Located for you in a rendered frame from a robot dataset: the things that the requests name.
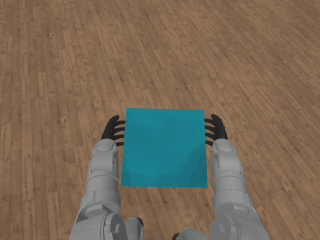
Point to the carton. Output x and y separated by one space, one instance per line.
164 148

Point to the left robot forearm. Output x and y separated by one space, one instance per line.
101 193

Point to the robot right upper arm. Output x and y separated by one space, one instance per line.
229 226

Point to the robot left upper arm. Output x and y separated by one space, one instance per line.
106 226

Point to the left robot thigh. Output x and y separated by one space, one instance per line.
134 230

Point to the right robot forearm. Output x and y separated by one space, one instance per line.
230 190

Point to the right robot shin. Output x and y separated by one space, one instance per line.
187 228

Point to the robot right hand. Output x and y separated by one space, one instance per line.
218 129

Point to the robot left hand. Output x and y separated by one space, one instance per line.
110 130

